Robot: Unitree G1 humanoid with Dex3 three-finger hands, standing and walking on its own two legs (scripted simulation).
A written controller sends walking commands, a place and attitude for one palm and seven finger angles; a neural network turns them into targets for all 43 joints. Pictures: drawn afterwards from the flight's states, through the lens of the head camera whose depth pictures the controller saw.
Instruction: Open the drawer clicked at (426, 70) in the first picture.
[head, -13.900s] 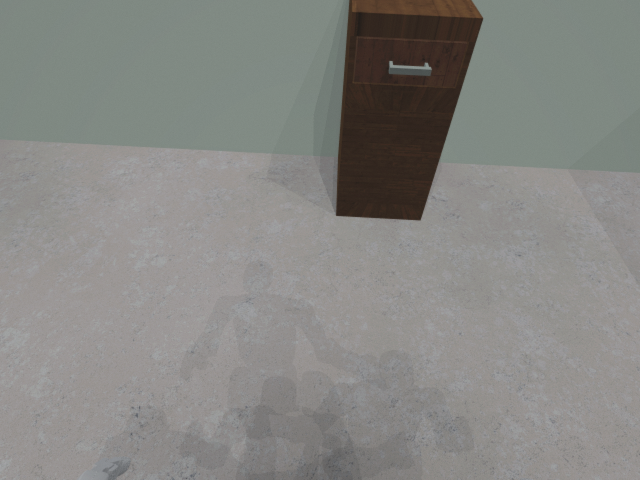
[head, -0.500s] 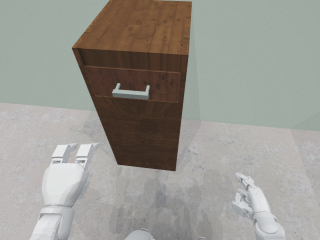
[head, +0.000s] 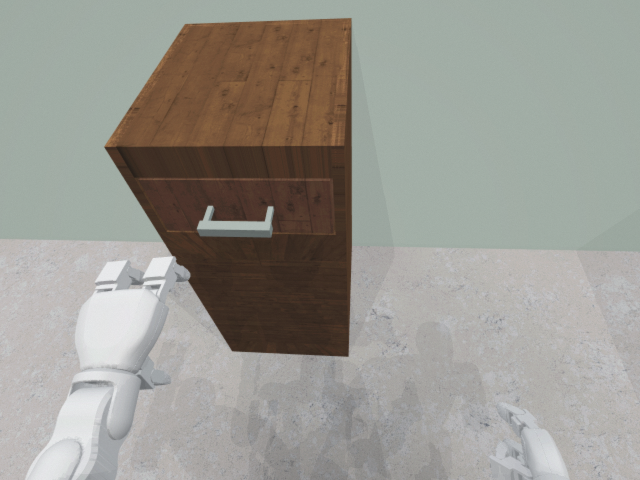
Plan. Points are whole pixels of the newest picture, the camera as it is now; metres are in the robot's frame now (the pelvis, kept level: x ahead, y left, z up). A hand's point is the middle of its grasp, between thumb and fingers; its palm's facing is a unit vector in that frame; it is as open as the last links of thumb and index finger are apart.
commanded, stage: raise the hand with hooked fingers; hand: left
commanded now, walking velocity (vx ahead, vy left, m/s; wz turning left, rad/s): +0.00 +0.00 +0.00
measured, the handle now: (237, 220) +0.52 +0.22 -0.04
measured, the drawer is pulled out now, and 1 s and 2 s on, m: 0.00 0.00 0.00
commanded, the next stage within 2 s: move the hooked fingers above the handle in 0.74 s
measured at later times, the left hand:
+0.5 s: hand (140, 284) +0.30 +0.25 +0.10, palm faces +0.02 -0.08 -1.00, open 13.8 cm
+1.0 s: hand (140, 307) +0.28 +0.25 +0.08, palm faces -0.01 -0.06 -1.00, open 13.8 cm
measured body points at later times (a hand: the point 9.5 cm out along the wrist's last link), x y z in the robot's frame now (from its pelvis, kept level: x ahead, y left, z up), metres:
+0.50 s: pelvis -0.01 +0.01 +0.01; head +0.01 -0.02 +0.46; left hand +0.29 +0.25 +0.15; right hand +0.19 -0.21 -0.09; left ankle -0.04 +0.13 -0.72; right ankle -0.03 -0.12 -0.72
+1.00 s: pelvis -0.03 +0.01 +0.02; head -0.01 -0.02 +0.46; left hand +0.28 +0.25 +0.13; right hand +0.15 -0.21 -0.10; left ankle -0.04 +0.13 -0.72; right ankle -0.03 -0.12 -0.72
